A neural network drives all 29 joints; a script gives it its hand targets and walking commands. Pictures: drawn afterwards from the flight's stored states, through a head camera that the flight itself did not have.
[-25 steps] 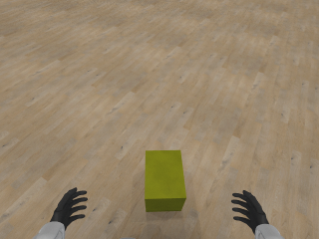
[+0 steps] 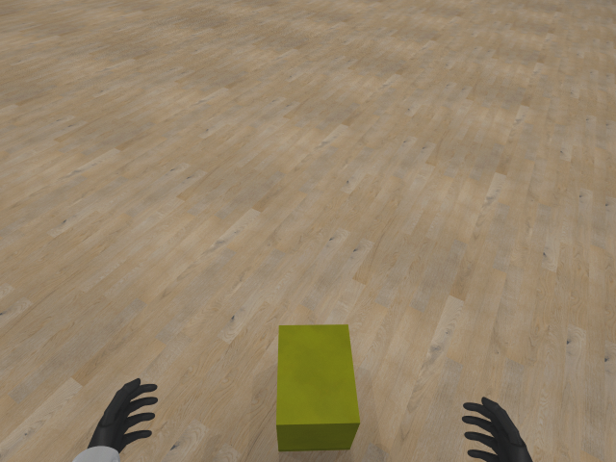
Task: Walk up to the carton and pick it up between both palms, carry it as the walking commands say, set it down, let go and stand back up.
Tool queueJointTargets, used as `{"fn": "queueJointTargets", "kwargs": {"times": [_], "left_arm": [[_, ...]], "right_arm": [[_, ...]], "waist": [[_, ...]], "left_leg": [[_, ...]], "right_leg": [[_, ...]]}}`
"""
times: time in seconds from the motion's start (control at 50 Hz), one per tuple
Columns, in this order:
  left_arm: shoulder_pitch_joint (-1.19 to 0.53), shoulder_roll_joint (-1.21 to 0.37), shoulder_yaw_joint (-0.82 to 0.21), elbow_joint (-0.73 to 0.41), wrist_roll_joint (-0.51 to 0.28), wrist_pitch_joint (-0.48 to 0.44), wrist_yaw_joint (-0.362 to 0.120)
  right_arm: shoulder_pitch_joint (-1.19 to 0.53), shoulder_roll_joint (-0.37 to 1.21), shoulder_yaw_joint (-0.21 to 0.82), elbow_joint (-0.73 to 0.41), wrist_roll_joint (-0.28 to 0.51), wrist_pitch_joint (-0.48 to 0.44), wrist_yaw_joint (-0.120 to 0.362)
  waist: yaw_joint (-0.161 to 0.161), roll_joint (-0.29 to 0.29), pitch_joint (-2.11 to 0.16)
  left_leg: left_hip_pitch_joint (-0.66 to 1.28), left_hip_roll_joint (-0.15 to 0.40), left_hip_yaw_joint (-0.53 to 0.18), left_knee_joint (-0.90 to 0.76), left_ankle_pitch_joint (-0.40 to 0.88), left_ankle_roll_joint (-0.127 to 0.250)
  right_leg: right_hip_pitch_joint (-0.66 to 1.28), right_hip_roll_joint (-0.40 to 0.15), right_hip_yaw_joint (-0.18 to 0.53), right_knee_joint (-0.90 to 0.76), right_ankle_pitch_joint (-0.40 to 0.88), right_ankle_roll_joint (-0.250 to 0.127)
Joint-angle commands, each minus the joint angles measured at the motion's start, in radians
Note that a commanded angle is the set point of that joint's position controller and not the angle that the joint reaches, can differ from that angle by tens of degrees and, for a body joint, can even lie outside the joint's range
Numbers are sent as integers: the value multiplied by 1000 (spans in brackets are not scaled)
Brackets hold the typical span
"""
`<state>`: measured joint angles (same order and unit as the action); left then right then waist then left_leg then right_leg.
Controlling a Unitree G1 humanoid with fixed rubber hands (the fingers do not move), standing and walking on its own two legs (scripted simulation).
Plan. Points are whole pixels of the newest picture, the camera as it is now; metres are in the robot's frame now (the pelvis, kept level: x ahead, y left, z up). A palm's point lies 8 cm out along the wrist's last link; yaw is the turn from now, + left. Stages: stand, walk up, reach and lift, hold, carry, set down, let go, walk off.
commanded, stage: stand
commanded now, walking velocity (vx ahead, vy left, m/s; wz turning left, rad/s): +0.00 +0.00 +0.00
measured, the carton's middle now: (313, 387) +0.48 -0.01 -0.64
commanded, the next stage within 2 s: none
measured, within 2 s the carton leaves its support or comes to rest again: neither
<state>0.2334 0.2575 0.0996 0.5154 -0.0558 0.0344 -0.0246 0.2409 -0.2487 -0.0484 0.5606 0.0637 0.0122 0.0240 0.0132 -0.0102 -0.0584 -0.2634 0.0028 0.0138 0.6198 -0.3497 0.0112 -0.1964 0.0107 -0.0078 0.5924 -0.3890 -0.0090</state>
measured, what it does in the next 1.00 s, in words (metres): stands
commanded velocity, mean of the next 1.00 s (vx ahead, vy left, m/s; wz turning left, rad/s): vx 0.00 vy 0.00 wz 0.00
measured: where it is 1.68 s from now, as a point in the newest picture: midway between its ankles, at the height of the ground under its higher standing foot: outside the picture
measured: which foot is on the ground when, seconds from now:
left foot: down 0.00-1.00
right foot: down 0.00-1.00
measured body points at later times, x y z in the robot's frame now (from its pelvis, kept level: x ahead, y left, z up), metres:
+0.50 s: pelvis -0.02 +0.00 +0.00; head -0.05 +0.01 +0.45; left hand +0.14 +0.28 -0.08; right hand +0.14 -0.26 -0.07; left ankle -0.01 +0.11 -0.73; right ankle -0.04 -0.11 -0.73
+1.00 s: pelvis -0.03 +0.01 +0.00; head -0.08 +0.01 +0.45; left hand +0.11 +0.28 -0.08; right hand +0.13 -0.25 -0.06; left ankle -0.01 +0.11 -0.73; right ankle -0.05 -0.11 -0.73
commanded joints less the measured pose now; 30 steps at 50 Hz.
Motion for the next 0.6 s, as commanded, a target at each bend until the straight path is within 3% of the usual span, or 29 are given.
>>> {"fn": "queueJointTargets", "kwargs": {"times": [0.0,0.08,0.18,0.36,0.4,0.5,0.58], "left_arm": [[-13,235,22,9,107,-62,31],[-8,236,22,33,103,-57,42],[-3,232,23,52,106,-54,47],[-36,228,18,69,113,-69,42],[-40,224,18,69,111,-75,40],[-51,234,22,78,115,-80,34],[-46,236,25,80,114,-89,27]], "right_arm": [[-50,-218,-68,-29,-118,-43,-14],[-30,-216,-71,-15,-115,-34,-24],[-39,-212,-69,-9,-122,-31,-30],[-50,-218,-59,6,-125,-43,-34],[-58,-223,-55,7,-125,-48,-33],[-62,-223,-55,9,-133,-56,-28],[-70,-235,-62,4,-137,-64,-23]], "waist": [[-4,-28,-104],[-6,-26,-139],[1,-32,-133],[-10,-23,-91],[-11,0,-79],[-9,-8,0],[-4,19,46]], "left_leg": [[89,61,-65,-52,528,31],[127,70,-49,-29,691,29],[114,68,-49,-35,667,34],[92,70,-80,-93,401,44],[72,71,-90,-111,333,46],[12,70,-127,-147,125,47],[-49,81,-157,-201,-47,48]], "right_leg": [[-9,-80,99,-64,546,-9],[41,-86,83,-34,731,-15],[55,-89,83,-53,719,-23],[-8,-89,103,-119,418,-27],[-23,-89,110,-129,324,-28],[-94,-88,142,-174,103,-43],[-116,-73,133,-165,29,-44]]}}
